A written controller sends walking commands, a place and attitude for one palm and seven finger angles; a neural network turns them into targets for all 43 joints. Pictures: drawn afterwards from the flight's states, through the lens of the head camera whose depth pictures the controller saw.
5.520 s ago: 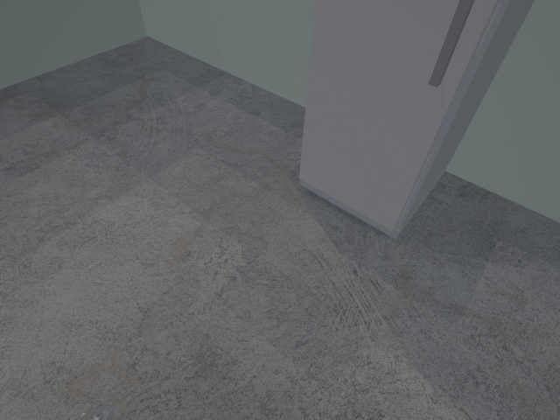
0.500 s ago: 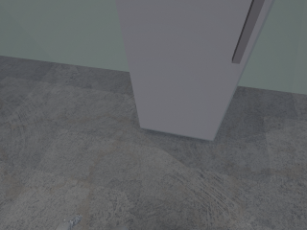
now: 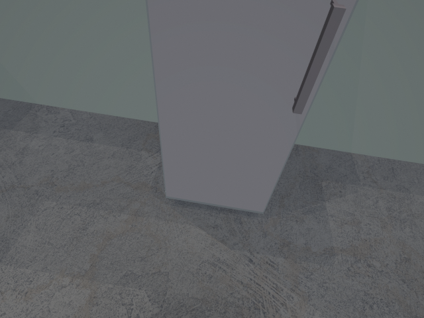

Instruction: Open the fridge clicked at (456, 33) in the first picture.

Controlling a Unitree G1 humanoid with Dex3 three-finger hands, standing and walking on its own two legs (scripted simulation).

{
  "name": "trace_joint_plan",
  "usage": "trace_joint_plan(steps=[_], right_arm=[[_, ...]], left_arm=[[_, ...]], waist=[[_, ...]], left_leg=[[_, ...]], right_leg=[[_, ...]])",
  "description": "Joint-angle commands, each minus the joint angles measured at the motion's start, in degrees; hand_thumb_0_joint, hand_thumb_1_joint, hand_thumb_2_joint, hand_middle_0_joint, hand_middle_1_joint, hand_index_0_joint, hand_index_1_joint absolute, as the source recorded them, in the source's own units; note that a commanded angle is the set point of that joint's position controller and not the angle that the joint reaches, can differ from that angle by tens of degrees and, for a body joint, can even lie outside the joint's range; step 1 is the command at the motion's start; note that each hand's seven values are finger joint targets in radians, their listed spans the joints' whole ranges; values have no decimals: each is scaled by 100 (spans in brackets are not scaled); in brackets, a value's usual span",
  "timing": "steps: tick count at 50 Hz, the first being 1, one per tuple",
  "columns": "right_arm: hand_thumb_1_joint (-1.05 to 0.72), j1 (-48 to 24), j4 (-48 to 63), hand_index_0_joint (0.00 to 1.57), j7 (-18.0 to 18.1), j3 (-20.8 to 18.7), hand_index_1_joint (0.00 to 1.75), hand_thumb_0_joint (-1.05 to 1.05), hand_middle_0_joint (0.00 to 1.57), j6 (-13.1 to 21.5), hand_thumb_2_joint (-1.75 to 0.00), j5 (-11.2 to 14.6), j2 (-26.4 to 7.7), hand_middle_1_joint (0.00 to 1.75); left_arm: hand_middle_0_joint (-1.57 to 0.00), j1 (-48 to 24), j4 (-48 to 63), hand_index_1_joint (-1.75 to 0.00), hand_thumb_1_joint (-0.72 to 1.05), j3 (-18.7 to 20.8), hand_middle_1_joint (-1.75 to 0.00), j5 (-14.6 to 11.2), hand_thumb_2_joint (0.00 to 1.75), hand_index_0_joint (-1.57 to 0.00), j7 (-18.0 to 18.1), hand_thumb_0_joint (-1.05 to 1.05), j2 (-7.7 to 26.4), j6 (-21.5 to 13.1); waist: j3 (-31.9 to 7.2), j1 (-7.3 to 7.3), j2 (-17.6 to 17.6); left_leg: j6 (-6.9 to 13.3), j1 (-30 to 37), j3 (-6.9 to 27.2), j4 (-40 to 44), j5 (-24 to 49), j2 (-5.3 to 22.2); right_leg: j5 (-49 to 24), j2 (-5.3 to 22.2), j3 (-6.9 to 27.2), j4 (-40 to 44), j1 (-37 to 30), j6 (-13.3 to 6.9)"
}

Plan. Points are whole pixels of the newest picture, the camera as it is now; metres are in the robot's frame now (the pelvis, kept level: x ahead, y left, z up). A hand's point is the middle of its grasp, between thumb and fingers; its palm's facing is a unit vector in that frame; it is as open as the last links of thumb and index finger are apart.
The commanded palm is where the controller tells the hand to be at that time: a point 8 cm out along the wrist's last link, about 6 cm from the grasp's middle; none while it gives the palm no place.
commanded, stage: take the last steps up to it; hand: right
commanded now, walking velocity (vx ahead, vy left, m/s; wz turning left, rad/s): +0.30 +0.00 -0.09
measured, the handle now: (313, 62) +0.72 -0.21 +0.16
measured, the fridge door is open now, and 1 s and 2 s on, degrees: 0 0 0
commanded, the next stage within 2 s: come to a stop and stand still in 0.70 s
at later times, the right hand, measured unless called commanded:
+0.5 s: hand out of the picture -0.03 -0.18 -0.17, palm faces +0.16 +0.98 -0.10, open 7.4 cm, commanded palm none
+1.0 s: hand (296, 247) +0.34 -0.21 -0.16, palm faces -0.02 +0.97 -0.22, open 7.4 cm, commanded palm none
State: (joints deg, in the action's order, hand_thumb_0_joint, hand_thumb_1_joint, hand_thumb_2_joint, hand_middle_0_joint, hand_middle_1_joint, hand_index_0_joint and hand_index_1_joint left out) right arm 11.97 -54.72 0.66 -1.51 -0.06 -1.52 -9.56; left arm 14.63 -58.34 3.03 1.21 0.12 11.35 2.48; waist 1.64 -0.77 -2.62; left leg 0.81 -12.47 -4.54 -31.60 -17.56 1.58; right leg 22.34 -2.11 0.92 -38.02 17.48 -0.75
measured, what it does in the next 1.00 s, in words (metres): walks ahead: right foot, then left foot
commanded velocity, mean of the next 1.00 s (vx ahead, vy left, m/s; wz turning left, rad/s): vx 0.12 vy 0.00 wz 0.01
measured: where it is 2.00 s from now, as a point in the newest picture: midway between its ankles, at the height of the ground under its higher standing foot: outside the picture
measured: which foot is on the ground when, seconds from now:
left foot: down 0.00-0.44, up 0.46-0.88, down 0.90-1.00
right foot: up 0.00-0.42, down 0.44-0.92, up 0.94-1.00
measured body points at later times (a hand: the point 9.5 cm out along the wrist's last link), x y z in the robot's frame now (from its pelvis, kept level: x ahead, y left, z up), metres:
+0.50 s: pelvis +0.10 -0.05 -0.01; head +0.12 -0.08 +0.44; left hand +0.20 +0.17 -0.14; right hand -0.04 -0.24 -0.16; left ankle +0.00 +0.08 -0.70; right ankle +0.13 -0.15 -0.73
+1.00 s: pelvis +0.22 -0.04 -0.01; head +0.25 -0.01 +0.44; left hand +0.16 +0.17 -0.17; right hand +0.34 -0.26 -0.14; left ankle +0.30 +0.07 -0.73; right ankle +0.14 -0.15 -0.70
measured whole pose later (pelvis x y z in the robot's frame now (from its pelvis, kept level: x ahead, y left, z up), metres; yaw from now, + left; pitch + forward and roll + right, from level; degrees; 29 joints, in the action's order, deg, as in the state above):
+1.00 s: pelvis +0.22 -0.04 -0.01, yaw -1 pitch -2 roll +0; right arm 5.5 -57.8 1.1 -1.2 2.3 -1.3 -8.4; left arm 20.4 -65.8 2.7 0.2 1.8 7.9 1.0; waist 5.1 -2.9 -2.5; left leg 2.1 -19.6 -7.9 -33.7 -11.7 3.2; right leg 32.7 2.5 -4.4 -46.7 11.2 1.4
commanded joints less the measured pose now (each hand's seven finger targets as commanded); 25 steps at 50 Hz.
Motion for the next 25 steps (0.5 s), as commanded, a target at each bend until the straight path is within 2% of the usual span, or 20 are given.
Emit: trace_joint_plan(steps=[1,2,3,5,7,10,12,13,16,17,18,19,20,21,22,23,24,25], right_arm=[[-90,708,51,20,98,-262,30,0,20,178,-90,23,-1044,30],[-90,519,54,20,78,-220,30,0,20,238,-90,27,-860,30],[-90,573,27,20,66,-190,30,0,20,287,-90,43,-757,30],[-90,898,-120,20,67,-154,30,0,20,354,-90,41,-573,30],[-90,1181,-286,20,63,-131,30,0,20,389,-90,35,-521,30],[-90,1503,-508,20,62,-139,30,0,20,426,-90,7,-552,30],[-90,1683,-656,20,58,-156,30,0,20,439,-90,-10,-584,30],[-90,1783,-744,20,54,-150,30,0,20,432,-90,-14,-588,30],[-90,1818,-899,20,55,-169,30,0,20,401,-90,-31,-625,30],[-90,1814,-936,20,59,-177,30,0,20,385,-90,-30,-646,30],[-90,1767,-968,20,66,-182,30,0,20,374,-90,-13,-648,30],[-90,1698,-988,20,60,-188,30,0,20,349,-90,8,-639,30],[-90,1612,-979,20,62,-189,30,0,20,329,-90,29,-570,30],[-90,1634,-939,20,40,-144,30,0,20,313,-90,49,-344,30],[-90,1761,-823,20,2,-84,30,0,20,310,-90,86,-28,30],[-90,1392,-643,20,34,-90,30,0,20,288,-90,21,-176,30],[-90,1035,-621,20,26,-99,30,0,20,244,-90,34,-226,30],[-90,816,-643,20,-18,-140,30,0,20,229,-90,19,-216,30]], left_arm=[[-20,-379,462,-30,90,196,-30,58,90,-20,-122,0,581,-116],[-20,-92,294,-30,90,193,-30,72,90,-20,-149,0,470,-130],[-20,74,185,-30,90,175,-30,71,90,-20,-153,0,378,-142],[-20,99,126,-30,90,169,-30,68,90,-20,-158,0,267,-167],[-20,-23,132,-30,90,154,-30,58,90,-20,-151,0,234,-185],[-20,-357,210,-30,90,138,-30,45,90,-20,-166,0,208,-222],[-20,-559,252,-30,90,101,-30,35,90,-20,-175,0,144,-269],[-20,-699,263,-30,90,78,-30,28,90,-20,-177,0,121,-293],[-20,-859,280,-30,90,20,-30,3,90,-20,-188,0,-21,-369],[-20,-834,280,-30,90,2,-30,-11,90,-20,-181,0,-33,-407],[-20,-687,217,-30,90,0,-30,-16,90,-20,-163,0,-23,-442],[-20,-399,111,-30,90,-1,-30,-14,90,-20,-134,0,24,-473],[-20,117,-80,-30,90,22,-30,2,90,-20,-84,0,129,-527],[-20,893,-310,-30,90,112,-30,26,90,-20,-9,0,530,-582],[-20,1507,-461,-30,90,249,-30,59,90,-20,61,0,1130,-589],[-20,1704,-516,-30,90,242,-30,25,90,-20,100,0,1172,-535],[-20,1294,-421,-30,90,221,-30,-5,90,-20,145,0,1012,-519],[-20,872,-294,-30,90,146,-30,2,90,-20,147,0,699,-525]], waist=[[853,216,1183],[730,54,939],[580,34,867],[527,94,955],[526,177,1060],[623,281,1023],[560,340,1011],[594,404,1063],[600,408,1184],[539,393,1217],[450,305,1164],[352,163,1070],[195,-95,777],[-245,-398,-84],[-717,-489,-1466],[-691,-610,-1326],[-272,-517,-1025],[328,-385,-556]], left_leg=[[575,-132,2527,2796,-2457,1964],[445,20,1828,2583,-1674,1632],[379,162,1365,2454,-1052,1449],[365,311,1008,2418,-457,1329],[437,532,953,2432,-188,1343],[617,715,1032,2467,-97,1479],[712,967,997,2357,287,1508],[729,962,965,2307,465,1518],[719,791,784,2060,914,1498],[703,766,739,1893,1116,1476],[658,687,669,1696,1242,1437],[559,447,512,1425,1185,1288],[441,-59,305,807,1300,1093],[242,-683,-1,-469,980,736],[-46,-1838,-492,-2007,-1091,129],[15,-2160,-18,-2932,-1695,80],[22,-2364,172,-3514,-1394,376],[6,-2368,270,-3653,-931,550]], right_leg=[[29,408,234,-2242,1847,20],[-403,460,131,-2344,1749,77],[-662,494,40,-2387,1667,129],[-935,579,-65,-2322,1625,186],[-1033,661,-128,-2132,1749,233],[-964,793,-233,-1712,1900,240],[-803,785,-369,-1214,1902,223],[-734,769,-444,-1005,1802,202],[-537,667,-667,-260,1240,118],[-468,611,-718,-6,968,79],[-604,564,-782,296,573,51],[-831,456,-922,699,-43,21],[-1053,384,-985,1143,-1048,2],[-911,976,-279,1468,-2225,-170],[-1032,2466,1623,1948,-3053,-671],[-677,2790,2012,2352,-2788,-921],[-365,2786,1887,2529,-2089,-1000],[-282,2604,1537,2694,-1340,-993]])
